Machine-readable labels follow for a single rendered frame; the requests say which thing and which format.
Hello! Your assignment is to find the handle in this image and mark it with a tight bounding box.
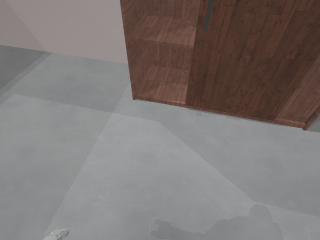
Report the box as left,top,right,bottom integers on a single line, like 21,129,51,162
203,0,213,31

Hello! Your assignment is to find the wardrobe door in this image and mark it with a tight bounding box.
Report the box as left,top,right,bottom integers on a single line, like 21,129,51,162
277,55,320,123
185,0,320,121

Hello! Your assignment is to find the left robot hand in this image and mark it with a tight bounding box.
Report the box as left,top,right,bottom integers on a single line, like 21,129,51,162
44,228,70,240

